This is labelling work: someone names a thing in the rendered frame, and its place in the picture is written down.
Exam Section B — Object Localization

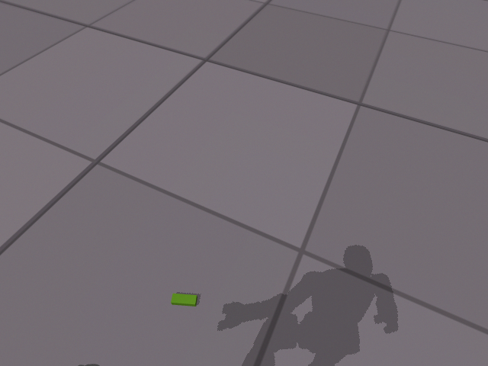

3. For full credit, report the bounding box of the small box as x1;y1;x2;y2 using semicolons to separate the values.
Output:
171;294;197;307

